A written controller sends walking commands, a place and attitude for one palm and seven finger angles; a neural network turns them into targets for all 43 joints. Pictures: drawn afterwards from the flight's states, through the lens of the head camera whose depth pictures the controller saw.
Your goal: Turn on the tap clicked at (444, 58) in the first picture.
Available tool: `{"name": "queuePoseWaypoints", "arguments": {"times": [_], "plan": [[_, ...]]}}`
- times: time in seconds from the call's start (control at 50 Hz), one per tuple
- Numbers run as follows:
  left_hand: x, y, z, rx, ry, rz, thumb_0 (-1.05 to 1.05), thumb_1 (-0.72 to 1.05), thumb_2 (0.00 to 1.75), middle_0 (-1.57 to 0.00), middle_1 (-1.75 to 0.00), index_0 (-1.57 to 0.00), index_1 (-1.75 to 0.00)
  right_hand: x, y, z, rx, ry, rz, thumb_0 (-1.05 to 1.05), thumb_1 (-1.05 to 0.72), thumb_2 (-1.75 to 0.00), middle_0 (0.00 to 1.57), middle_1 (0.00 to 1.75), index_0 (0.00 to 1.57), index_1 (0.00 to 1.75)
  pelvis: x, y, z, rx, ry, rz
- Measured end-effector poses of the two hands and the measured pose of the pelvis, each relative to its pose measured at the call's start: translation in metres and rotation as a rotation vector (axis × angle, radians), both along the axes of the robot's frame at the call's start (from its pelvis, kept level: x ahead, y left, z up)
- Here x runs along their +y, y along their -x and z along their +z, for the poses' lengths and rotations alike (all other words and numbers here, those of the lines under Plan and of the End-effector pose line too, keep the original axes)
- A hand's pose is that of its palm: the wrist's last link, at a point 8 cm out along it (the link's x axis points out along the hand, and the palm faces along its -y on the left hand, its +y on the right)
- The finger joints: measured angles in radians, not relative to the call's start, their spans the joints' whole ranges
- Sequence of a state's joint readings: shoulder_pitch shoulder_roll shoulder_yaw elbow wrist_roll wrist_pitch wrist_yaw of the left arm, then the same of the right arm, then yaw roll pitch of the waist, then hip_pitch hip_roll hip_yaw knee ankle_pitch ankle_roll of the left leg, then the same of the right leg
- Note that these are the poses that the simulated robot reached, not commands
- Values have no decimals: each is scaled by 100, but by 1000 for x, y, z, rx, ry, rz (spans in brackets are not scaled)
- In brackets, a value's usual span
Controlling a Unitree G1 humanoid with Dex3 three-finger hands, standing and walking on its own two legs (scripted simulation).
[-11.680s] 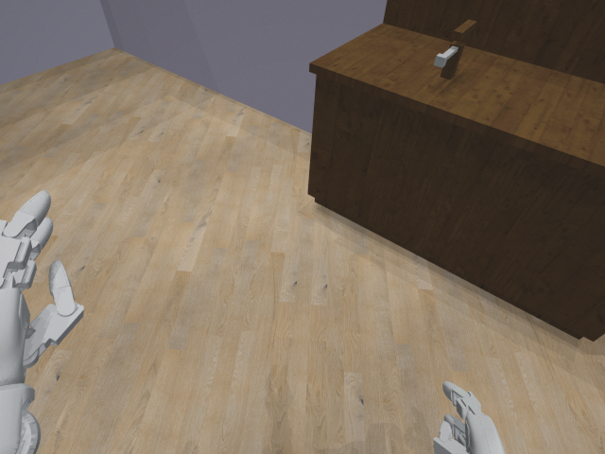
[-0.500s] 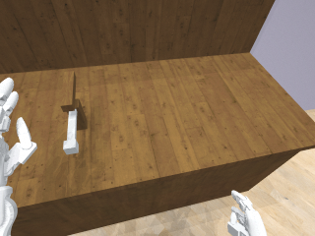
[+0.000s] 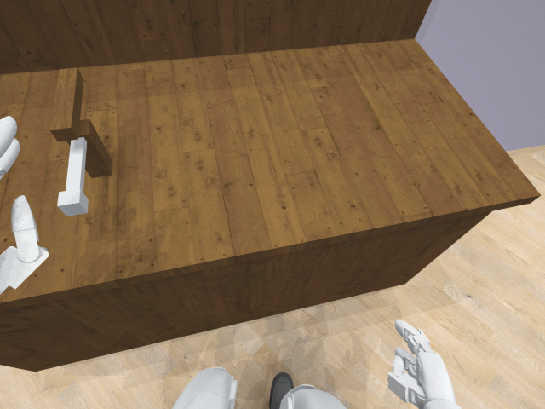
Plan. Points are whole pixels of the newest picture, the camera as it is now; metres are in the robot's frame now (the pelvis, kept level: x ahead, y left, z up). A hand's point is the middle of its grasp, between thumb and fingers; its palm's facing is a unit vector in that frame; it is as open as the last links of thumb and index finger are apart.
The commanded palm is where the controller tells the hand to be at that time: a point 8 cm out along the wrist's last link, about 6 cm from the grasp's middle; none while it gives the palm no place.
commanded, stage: come to a stop and stand still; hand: left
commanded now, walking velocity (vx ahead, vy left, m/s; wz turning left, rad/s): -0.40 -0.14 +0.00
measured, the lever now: (73, 202) +0.35 +0.32 +0.05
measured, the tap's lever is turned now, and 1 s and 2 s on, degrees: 0 0 0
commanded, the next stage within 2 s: look again from close up in 1.86 s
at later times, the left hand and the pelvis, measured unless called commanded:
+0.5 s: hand (16, 348) +0.15 +0.23 +0.17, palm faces +0.40 -0.81 -0.42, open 7.4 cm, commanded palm +0.07 +0.26 +0.18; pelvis -0.08 -0.02 -0.01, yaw +2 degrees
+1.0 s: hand (6, 402) +0.11 +0.23 +0.15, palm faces +0.38 -0.82 -0.42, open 7.4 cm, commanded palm +0.05 +0.25 +0.18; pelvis -0.11 -0.03 -0.01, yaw -1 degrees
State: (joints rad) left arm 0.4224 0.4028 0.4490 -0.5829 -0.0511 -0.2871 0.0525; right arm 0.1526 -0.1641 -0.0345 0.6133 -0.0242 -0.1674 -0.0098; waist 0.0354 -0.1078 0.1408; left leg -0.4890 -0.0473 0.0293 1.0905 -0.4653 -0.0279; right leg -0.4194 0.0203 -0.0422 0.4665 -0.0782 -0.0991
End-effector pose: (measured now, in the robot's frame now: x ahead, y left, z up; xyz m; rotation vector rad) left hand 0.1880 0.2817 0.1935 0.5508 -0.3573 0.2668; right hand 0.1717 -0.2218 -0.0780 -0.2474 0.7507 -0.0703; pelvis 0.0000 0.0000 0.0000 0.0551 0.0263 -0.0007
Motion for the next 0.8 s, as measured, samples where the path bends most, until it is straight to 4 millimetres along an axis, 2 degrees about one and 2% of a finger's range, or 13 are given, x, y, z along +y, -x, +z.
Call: {"name": "queuePoseWaypoints", "arguments": {"times": [0.08,0.16,0.22,0.3,0.4,0.5,0.64,0.72,0.8], "plan": [[0,14,-7,33,31,12,1,89,89,-21,-31,-21,-30,-16,26,11,14,45,-35,1,-91,-90,20,30,20,30,-5,10,5,29,-14,-2],[-2,32,-11,-14,54,-19,2,89,89,-21,-31,-21,-30,-25,51,13,13,87,-47,1,-91,-90,20,30,20,30,-3,26,-2,38,30,17],[-1,44,-11,-44,64,-29,2,89,89,-21,-31,-21,-30,-25,70,14,21,82,-68,1,-91,-90,20,30,20,30,-2,43,-1,-7,14,-1],[4,58,0,-25,42,21,2,88,89,-21,-31,-21,-30,-19,89,16,-8,27,-91,1,-91,-90,20,30,20,30,-3,52,5,-45,54,15],[-2,77,5,-10,11,65,2,89,89,-21,-31,-21,-30,-13,100,5,-20,-57,-85,1,-90,-90,20,30,20,30,-9,60,0,-50,77,-3],[-15,80,-9,-14,45,69,1,89,90,-20,-31,-21,-30,-18,105,-15,-8,-83,-48,1,-90,-90,20,30,20,30,-22,78,-11,-74,114,27],[-30,92,-23,5,97,2,2,89,89,-21,-31,-21,-30,-38,125,-1,-21,-18,-109,1,-90,-90,20,30,20,30,-25,94,-12,-67,53,-29],[-33,96,-15,11,54,0,2,88,89,-21,-31,-21,-30,-46,136,3,-37,-6,-123,1,-91,-90,20,30,20,30,-27,98,-8,-75,55,-26],[-34,103,1,-19,-7,13,2,88,89,-21,-31,-21,-30,-50,143,-6,-12,-33,-109,1,-91,-90,20,30,20,30,-31,102,-8,-90,97,9]]}}
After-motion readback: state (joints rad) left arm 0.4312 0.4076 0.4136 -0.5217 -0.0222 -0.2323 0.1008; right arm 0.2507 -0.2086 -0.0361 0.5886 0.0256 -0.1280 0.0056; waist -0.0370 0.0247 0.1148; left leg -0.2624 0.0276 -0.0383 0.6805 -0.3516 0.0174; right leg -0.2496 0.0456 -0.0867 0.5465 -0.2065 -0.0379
